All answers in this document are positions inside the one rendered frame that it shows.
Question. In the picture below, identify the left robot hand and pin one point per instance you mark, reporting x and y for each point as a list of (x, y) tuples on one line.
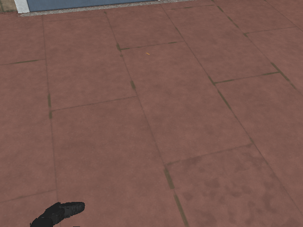
[(57, 212)]

